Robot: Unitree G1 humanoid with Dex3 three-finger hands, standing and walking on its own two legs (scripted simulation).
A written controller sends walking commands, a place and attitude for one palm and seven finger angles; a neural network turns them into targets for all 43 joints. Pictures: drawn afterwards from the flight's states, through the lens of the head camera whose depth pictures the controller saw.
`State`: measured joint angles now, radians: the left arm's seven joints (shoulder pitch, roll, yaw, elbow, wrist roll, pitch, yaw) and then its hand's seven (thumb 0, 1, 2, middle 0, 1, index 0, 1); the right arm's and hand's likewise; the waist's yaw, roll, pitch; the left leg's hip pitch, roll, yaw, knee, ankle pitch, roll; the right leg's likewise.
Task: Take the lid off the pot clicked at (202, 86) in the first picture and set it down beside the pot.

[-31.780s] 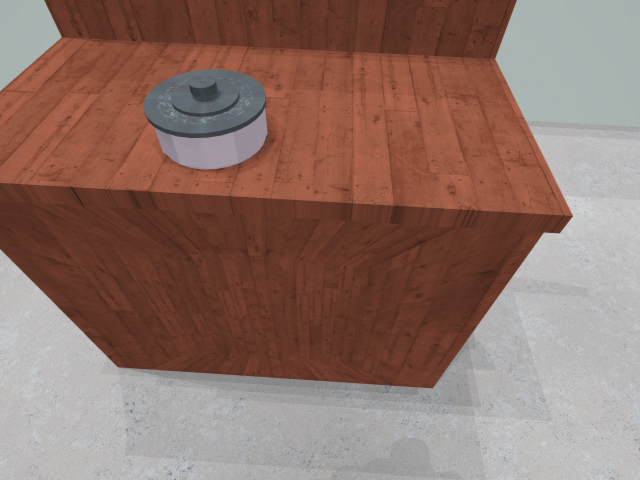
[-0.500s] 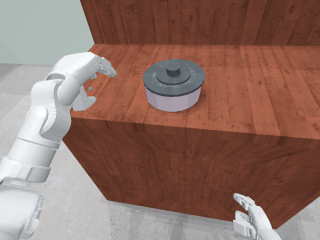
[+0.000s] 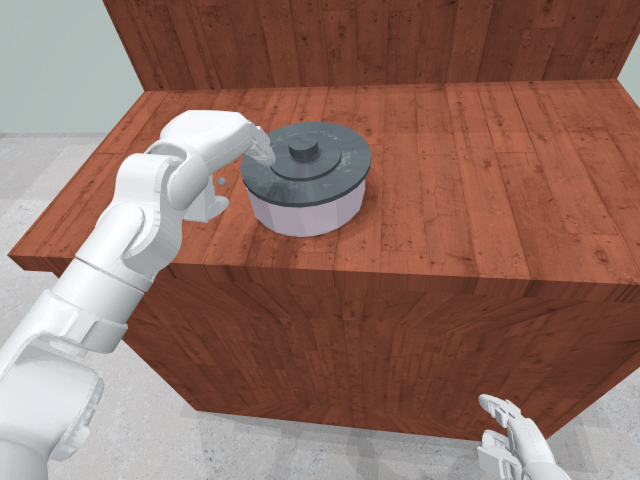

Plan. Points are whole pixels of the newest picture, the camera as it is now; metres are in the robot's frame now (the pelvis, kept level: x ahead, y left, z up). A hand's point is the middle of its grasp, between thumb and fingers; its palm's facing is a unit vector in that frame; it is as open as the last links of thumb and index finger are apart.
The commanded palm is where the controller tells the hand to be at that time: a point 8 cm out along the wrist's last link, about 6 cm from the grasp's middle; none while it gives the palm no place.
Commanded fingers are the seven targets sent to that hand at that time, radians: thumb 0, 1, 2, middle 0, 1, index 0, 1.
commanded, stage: move the open hand above the knob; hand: left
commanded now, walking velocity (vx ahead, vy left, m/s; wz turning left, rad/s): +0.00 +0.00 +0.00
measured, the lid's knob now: (303, 145) +0.52 +0.07 +0.15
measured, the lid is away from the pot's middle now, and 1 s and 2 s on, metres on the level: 0.01 0.01 0.01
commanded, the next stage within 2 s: lower the open fingers around the knob in 1.44 s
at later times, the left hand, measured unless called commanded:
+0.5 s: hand (275, 149) +0.45 +0.09 +0.20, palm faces -0.22 +0.00 -0.98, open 10.2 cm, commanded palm +0.44 +0.09 +0.28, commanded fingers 0.00 -0.40 1.64 -0.85 -0.08 -0.85 -0.08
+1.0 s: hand (304, 110) +0.50 +0.05 +0.22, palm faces -0.24 -0.07 -0.97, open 10.2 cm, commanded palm +0.48 +0.07 +0.28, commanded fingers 0.00 -0.40 1.64 -0.85 -0.08 -0.85 -0.08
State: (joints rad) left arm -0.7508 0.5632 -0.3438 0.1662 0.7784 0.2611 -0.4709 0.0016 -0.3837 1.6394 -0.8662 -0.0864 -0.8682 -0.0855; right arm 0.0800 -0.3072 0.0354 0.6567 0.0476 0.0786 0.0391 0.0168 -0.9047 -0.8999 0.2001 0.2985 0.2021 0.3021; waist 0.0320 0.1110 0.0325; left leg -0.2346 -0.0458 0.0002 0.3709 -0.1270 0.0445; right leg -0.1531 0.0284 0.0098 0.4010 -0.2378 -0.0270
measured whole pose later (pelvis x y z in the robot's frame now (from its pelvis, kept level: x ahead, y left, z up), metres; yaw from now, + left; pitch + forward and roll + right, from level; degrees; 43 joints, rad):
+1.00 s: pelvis +0.03 +0.01 +0.00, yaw -3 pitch +5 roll +1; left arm -1.26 0.28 -0.33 0.92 0.87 0.36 -0.41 0.00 -0.38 1.64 -0.86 -0.09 -0.86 -0.08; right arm 0.24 -0.28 0.01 0.74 0.03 0.10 0.03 0.01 -0.91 -0.90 0.20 0.30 0.20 0.30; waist -0.06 0.08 -0.07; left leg -0.30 -0.05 0.06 0.36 -0.16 0.06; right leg -0.25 0.02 0.07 0.42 -0.27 -0.02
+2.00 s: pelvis +0.02 +0.01 +0.00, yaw -1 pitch +4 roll +1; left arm -1.22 0.23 -0.39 0.94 0.83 0.41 -0.47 0.00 -0.38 1.64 -0.83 -0.07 -0.86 -0.08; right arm 0.22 -0.28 0.01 0.75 0.03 0.09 0.02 0.01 -0.90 -0.90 0.20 0.30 0.20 0.30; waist -0.04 0.08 -0.07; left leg -0.28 -0.06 0.03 0.36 -0.15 0.06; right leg -0.22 0.01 0.04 0.43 -0.27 -0.01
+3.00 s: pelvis +0.02 +0.01 +0.00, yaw -1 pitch +5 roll +1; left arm -1.29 0.22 -0.42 1.06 0.84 0.40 -0.46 0.00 -0.38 1.64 -0.88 -0.11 -0.86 -0.08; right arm 0.23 -0.28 0.01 0.77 0.03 0.11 0.00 0.01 -0.90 -0.90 0.20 0.30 0.20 0.30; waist -0.07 0.06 -0.08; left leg -0.33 -0.06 0.03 0.40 -0.16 0.06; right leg -0.27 0.01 0.04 0.45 -0.28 -0.01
